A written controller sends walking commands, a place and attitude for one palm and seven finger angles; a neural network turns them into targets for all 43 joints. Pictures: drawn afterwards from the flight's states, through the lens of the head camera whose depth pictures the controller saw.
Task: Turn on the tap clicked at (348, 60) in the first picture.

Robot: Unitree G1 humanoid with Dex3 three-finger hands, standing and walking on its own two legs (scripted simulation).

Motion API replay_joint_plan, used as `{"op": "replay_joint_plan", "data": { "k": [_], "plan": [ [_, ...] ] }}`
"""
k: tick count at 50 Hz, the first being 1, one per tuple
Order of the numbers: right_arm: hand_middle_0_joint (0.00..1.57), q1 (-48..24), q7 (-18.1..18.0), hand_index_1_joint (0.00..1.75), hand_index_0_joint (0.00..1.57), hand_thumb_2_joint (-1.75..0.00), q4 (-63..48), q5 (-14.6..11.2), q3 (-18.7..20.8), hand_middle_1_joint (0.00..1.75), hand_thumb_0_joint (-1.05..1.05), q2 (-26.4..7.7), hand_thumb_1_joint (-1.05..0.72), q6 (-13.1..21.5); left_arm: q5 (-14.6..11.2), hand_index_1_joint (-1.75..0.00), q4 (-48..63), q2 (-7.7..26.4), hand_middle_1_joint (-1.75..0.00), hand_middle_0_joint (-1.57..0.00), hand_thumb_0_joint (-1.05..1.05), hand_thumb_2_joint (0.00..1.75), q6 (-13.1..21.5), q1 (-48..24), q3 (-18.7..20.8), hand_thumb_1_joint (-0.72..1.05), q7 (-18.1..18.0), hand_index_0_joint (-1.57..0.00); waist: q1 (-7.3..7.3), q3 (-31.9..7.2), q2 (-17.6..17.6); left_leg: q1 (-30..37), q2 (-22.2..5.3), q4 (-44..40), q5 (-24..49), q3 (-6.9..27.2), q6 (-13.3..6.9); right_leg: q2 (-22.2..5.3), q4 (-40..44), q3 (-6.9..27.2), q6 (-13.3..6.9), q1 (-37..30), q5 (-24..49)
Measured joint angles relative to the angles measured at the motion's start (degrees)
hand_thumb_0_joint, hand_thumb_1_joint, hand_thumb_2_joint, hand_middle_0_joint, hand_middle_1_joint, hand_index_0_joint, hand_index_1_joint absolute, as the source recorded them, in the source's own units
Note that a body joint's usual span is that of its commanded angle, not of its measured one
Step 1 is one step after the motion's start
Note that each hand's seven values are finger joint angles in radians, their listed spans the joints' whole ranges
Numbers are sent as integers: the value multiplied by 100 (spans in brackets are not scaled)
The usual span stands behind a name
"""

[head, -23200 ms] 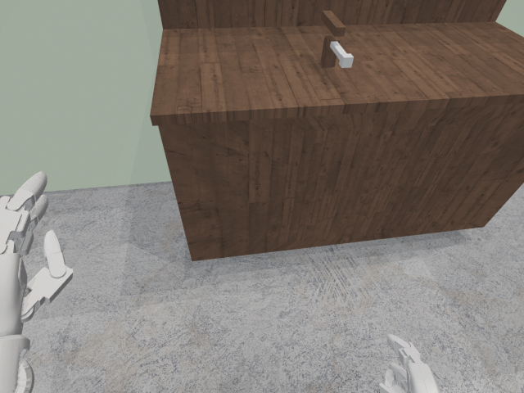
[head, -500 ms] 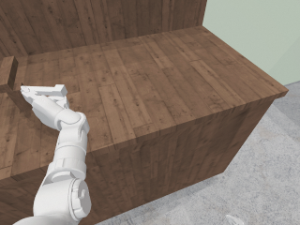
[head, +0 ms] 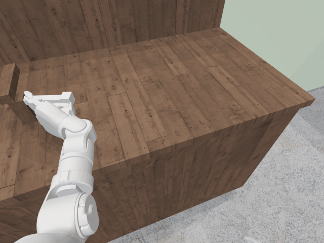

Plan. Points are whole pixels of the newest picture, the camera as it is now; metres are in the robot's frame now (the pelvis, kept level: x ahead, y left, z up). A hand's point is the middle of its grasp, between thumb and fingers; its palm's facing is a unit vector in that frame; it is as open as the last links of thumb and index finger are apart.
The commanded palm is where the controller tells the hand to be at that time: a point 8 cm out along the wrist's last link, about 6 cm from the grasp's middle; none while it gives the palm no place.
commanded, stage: lift the hand up off the lever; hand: left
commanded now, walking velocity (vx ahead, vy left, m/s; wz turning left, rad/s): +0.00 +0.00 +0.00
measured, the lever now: (67, 99) +0.45 +0.26 +0.13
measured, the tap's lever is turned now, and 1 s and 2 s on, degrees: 71 71 71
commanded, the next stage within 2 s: draw the hand back beside the body in 1.90 s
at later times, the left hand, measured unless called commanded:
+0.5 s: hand (67, 104) +0.41 +0.24 +0.15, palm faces +0.84 -0.54 -0.05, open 7.8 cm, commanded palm +0.35 +0.25 +0.15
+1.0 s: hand (66, 99) +0.40 +0.23 +0.17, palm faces +0.83 -0.55 -0.05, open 7.8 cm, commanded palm +0.35 +0.24 +0.17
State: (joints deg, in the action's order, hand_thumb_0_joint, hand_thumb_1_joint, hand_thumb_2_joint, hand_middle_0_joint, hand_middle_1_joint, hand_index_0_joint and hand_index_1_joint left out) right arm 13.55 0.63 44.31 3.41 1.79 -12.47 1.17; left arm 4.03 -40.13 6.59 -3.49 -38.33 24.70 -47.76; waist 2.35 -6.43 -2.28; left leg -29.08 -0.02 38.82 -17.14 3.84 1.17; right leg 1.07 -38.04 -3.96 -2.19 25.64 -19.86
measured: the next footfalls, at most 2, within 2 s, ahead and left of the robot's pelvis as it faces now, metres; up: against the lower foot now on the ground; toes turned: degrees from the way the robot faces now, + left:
none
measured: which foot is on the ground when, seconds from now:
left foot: down 0.00-1.00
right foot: down 0.00-1.00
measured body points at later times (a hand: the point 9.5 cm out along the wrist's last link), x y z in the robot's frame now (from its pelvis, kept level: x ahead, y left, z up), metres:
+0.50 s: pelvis +0.02 +0.00 +0.01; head +0.01 -0.02 +0.46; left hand +0.36 +0.26 +0.15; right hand +0.18 -0.23 -0.11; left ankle +0.02 +0.13 -0.72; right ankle -0.01 -0.09 -0.72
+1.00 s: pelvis +0.01 -0.01 +0.01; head +0.00 -0.03 +0.46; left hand +0.35 +0.26 +0.18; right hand +0.18 -0.24 -0.10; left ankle +0.02 +0.13 -0.72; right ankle -0.01 -0.09 -0.72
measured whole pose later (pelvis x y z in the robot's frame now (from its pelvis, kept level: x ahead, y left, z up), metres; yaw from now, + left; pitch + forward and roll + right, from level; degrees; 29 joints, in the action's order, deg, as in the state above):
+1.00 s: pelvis +0.01 -0.01 +0.01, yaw +0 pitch +3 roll +0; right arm 8.2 -0.9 44.8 1.6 0.9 -12.3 1.6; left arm 1.0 -24.1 3.4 -15.9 -32.8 19.3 -45.1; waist -1.5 -5.4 -2.8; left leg -19.3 0.0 31.7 -15.0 4.0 1.8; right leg 1.0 -32.3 -4.2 -2.7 16.4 -18.6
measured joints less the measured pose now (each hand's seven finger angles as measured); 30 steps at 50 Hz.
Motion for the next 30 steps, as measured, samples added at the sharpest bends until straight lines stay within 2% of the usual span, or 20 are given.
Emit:
{"op": "replay_joint_plan", "data": {
  "k": [7, 25, 30],
  "plan": [
    [20, -109, 12, 30, 20, -90, -49, -11, -14, 30, 1, 40, -91, 0, -30, -15, 343, -113, -15, -15, 4, 92, -190, 166, -53, 92, 41, -15, -70, -24, 10, 155, 9, -81, -31, -25, -11, -10, 82, 25, 14, -150, -24],
    [20, -384, -34, 30, 20, -90, -90, -106, -35, 30, 1, 33, -91, -44, -221, -15, 1580, -426, -15, -15, 2, 90, -882, 812, -517, 90, 186, -15, -325, 21, -22, 751, 36, -427, 5, -12, -3, -37, 398, 14, 11, -742, -16],
    [20, -524, -88, 30, 20, -90, -46, -134, -73, 30, 1, 53, -91, -34, -243, -15, 1637, -417, -15, -15, 1, 90, -1049, 792, -578, 90, 217, -15, -369, 59, -10, 863, 39, -517, 56, 16, 14, -39, 460, -15, -5, -850, 11]
  ]
}}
